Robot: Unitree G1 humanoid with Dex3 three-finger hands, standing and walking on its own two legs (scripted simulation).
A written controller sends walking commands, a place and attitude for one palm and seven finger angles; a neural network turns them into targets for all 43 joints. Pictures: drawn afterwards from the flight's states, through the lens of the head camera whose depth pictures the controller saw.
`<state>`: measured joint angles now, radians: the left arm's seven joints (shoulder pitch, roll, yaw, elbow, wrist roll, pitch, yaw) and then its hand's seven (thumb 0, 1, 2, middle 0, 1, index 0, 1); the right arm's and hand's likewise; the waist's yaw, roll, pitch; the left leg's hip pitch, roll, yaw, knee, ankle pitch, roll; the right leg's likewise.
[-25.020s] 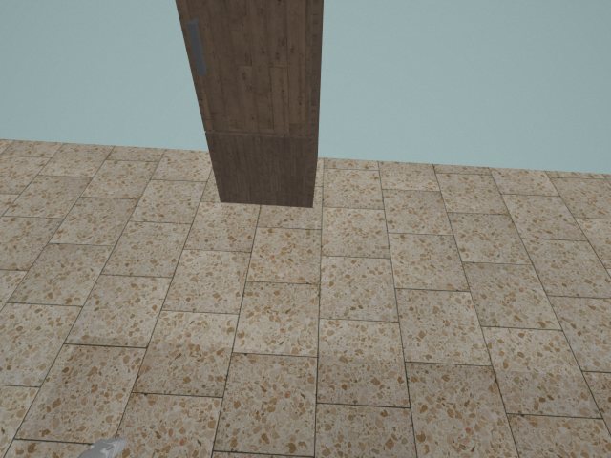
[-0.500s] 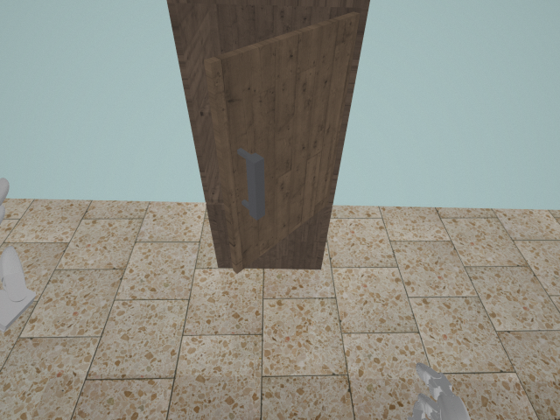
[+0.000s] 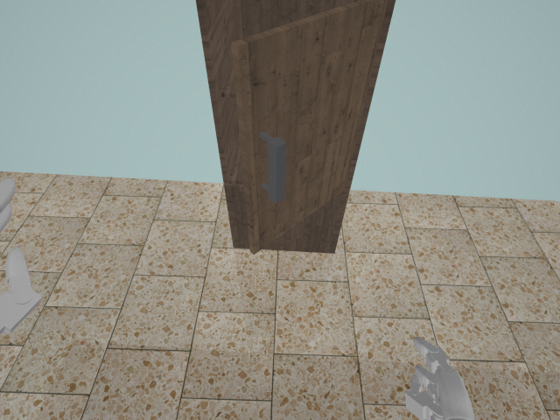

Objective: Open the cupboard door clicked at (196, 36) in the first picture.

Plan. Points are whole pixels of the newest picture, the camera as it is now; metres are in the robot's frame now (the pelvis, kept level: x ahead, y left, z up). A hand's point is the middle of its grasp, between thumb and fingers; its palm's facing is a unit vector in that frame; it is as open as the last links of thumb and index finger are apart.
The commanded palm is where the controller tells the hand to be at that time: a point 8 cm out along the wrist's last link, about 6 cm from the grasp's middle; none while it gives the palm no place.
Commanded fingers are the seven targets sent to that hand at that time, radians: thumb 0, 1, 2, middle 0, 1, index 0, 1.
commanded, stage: stop stepping back and stand still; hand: left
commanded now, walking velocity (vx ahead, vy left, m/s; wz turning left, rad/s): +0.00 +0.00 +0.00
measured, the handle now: (270, 167) +0.62 +0.05 -0.02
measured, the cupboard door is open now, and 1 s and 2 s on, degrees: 45 45 45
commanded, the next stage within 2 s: let the arm hang, fingers relaxed in 0.52 s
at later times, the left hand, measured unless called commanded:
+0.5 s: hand (1, 307) +0.19 +0.29 +0.16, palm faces +0.41 -0.77 -0.49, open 7.4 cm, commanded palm +0.13 +0.33 +0.18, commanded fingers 0.00 0.90 0.90 -0.20 -0.30 -0.20 -0.30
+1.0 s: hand out of the picture +0.02 +0.19 -0.18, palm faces +0.00 -0.98 -0.18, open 7.1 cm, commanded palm none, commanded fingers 0.00 0.90 0.90 -0.20 -0.30 -0.20 -0.30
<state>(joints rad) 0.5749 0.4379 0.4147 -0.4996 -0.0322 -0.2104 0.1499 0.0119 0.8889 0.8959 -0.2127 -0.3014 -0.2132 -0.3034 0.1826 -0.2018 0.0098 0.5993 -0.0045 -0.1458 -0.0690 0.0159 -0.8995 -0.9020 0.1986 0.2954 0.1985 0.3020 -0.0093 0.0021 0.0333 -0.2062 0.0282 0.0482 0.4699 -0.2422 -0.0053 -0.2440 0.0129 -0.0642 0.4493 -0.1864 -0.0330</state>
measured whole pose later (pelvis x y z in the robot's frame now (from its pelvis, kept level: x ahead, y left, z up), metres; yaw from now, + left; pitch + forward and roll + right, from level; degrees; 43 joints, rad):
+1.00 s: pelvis -0.01 +0.01 +0.00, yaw +2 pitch -1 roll +0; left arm 0.25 0.21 -0.01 0.94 0.02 0.03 0.00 0.00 0.96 0.89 -0.21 -0.30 -0.21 -0.30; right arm 0.21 -0.27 0.00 0.99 -0.03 0.02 0.00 0.01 -0.90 -0.90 0.20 0.30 0.20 0.30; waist -0.01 -0.04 0.10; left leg -0.25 -0.01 0.02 0.49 -0.23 0.01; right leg -0.28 -0.03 -0.09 0.49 -0.20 -0.02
